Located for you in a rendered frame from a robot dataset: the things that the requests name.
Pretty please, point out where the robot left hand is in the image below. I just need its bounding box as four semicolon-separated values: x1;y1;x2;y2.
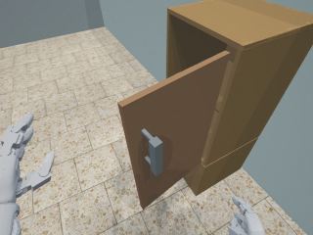
0;113;55;204

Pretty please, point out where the robot right hand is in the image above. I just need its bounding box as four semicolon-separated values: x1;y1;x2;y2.
228;196;266;235

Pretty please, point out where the handle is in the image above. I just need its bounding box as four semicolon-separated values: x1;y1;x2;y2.
141;128;163;176

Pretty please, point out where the cupboard door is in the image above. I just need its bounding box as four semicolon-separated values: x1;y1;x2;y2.
117;50;231;209

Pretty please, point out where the robot left forearm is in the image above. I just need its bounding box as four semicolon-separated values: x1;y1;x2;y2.
0;203;22;235

